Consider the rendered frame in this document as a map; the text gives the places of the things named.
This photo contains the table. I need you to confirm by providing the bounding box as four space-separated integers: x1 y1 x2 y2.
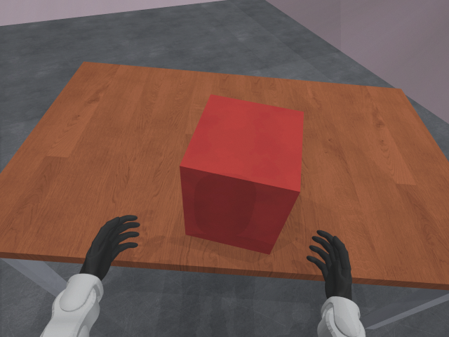
0 62 449 329

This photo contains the carton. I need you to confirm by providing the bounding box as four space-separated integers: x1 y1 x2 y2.
180 94 304 254

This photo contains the robot right hand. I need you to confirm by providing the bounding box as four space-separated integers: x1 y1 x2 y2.
307 230 352 300

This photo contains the robot left hand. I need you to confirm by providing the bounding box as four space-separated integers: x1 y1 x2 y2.
79 215 140 281

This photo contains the robot right forearm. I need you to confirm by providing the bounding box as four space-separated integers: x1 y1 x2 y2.
317 296 366 337

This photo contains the robot left forearm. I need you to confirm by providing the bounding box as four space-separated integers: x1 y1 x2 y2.
40 274 104 337

